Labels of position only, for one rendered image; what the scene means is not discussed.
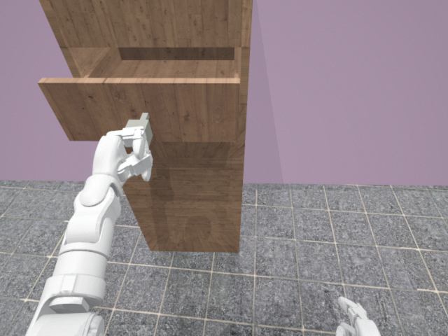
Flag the handle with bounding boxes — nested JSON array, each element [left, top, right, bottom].
[[125, 113, 153, 148]]

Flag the robot left hand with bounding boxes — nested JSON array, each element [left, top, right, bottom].
[[92, 126, 153, 188]]

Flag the drawer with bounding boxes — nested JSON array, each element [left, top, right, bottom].
[[38, 47, 240, 142]]

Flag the cabinet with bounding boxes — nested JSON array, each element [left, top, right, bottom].
[[39, 0, 253, 253]]

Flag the robot left upper arm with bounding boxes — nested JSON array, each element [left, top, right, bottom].
[[29, 312, 104, 336]]

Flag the robot right hand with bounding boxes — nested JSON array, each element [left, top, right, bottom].
[[336, 297, 381, 336]]

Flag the left robot forearm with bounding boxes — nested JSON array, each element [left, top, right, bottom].
[[25, 174, 123, 336]]

